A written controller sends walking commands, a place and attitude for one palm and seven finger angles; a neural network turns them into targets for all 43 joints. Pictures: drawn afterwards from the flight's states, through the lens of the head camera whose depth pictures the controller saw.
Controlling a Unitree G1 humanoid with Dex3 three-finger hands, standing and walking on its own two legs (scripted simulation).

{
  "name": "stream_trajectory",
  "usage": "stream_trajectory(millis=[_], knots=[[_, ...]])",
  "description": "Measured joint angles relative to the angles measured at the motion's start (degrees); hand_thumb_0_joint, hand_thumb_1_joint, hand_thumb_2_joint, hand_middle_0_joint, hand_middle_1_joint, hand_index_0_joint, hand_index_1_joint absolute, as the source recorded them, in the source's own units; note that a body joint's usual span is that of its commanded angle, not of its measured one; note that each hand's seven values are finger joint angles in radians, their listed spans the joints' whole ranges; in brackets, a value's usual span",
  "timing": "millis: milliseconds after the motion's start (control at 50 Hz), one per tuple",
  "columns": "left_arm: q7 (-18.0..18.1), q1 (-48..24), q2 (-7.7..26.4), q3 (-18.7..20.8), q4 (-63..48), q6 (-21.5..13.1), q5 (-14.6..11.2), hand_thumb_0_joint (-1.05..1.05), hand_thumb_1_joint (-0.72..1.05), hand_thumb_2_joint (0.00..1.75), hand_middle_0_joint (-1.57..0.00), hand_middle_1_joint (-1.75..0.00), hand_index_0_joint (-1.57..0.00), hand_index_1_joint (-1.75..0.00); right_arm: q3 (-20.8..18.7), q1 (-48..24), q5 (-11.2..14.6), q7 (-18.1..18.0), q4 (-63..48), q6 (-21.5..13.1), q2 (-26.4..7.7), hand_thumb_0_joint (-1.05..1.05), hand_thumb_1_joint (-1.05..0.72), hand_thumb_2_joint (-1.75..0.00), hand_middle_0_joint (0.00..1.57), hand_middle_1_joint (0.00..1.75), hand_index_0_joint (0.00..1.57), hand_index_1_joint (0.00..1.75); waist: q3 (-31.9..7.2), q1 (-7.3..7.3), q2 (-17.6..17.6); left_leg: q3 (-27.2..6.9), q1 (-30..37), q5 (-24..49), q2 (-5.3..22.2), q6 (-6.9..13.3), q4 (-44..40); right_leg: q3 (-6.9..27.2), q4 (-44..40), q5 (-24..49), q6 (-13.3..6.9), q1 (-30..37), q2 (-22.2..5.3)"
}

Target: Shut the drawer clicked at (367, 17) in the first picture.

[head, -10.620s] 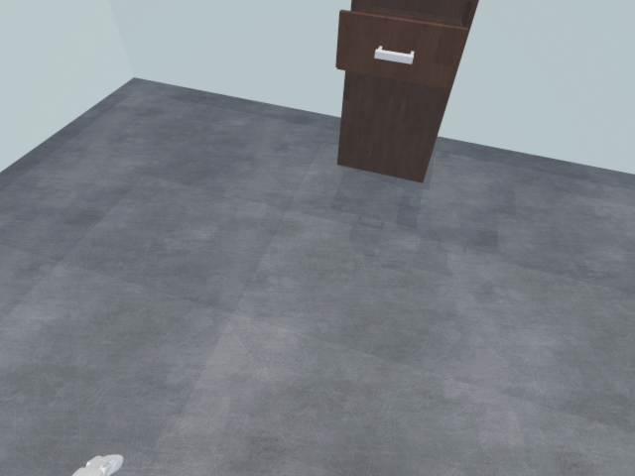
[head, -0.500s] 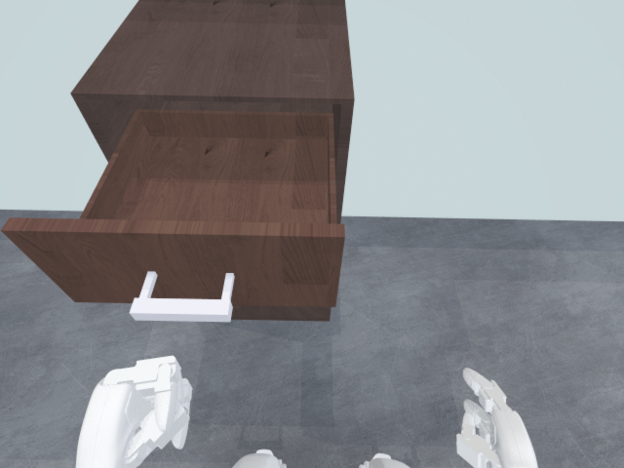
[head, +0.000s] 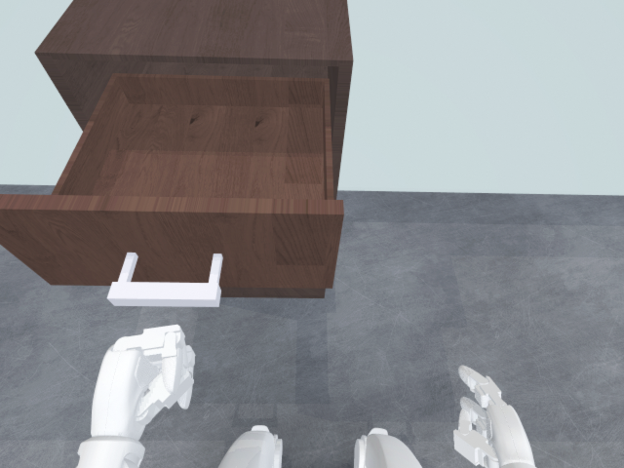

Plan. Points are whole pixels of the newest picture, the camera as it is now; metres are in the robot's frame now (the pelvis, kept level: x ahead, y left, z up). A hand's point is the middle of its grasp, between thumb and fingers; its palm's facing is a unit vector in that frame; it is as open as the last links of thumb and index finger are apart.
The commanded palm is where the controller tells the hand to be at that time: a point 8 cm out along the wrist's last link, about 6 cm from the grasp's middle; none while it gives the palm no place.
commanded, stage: bring the fist close to the handle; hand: left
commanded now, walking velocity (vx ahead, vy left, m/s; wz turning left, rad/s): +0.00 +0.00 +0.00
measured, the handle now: (170, 278) +0.33 +0.19 +0.05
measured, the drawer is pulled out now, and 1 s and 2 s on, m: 0.27 0.26 0.14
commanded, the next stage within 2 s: push the drawer shut in 0.32 s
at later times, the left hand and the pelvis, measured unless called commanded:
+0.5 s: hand (188, 375) +0.22 +0.15 +0.05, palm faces +0.05 -1.00 -0.04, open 3.3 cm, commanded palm +0.20 +0.20 +0.06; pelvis +0.00 +0.00 +0.00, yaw +0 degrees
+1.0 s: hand (194, 334) +0.26 +0.15 +0.05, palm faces +0.03 -1.00 -0.05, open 3.0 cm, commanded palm +0.26 +0.20 +0.06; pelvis +0.00 +0.00 +0.00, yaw +0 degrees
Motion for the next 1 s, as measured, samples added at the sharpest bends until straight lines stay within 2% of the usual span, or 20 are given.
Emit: stream_trajectory(millis=[320,500,760,1000], knots=[[2.3,2.2,-0.5,-2.1,-2.1,0.1,1.4,0.01,0.9,0.9,-1.4,-1.6,-1.4,-1.6,0.2,0.7,-0.1,0.2,-1.4,1.4,0.0,0.01,-0.91,-0.9,0.2,0.3,0.2,0.3,-0.2,-0.13,0.4,0.4,0.3,0.1,-0.3,0.3,-0.7,0.4,-0.6,0.1,0.4,0.2,-0.2],[2.4,1.6,-0.1,-1.9,-2.4,0.0,1.1,0.02,0.9,0.9,-1.4,-1.6,-1.4,-1.6,0.3,0.2,0.0,0.1,-1.7,1.7,0.0,0.01,-0.91,-0.9,0.2,0.3,0.2,0.3,-0.2,0.05,0.5,0.1,0.0,-0.2,-0.3,0.3,-0.2,0.1,-0.2,-0.1,0.4,0.1,-0.2],[2.3,-7.6,0.6,-0.9,2.8,2.2,1.0,0.02,0.9,0.9,-1.4,-1.6,-1.4,-1.6,0.8,0.3,-0.1,-0.1,-0.7,2.1,-0.5,0.01,-0.91,-0.9,0.2,0.3,0.2,0.3,0.0,-0.36,0.5,0.1,-0.2,0.2,-0.4,0.3,-0.5,0.2,-0.5,0.2,0.4,-0.1,-0.2],[1.8,-13.2,1.3,0.0,9.0,0.9,0.5,-0.02,0.83,0.92,-1.4,-1.6,-1.4,-1.6,0.6,0.4,-0.1,-0.2,1.9,2.1,-1.4,0.01,-0.91,-0.9,0.2,0.3,0.2,0.3,0.7,-0.35,0.5,0.0,0.4,1.2,-0.6,0.3,-1.7,0.1,-1.7,1.1,0.4,0.5,-0.4]])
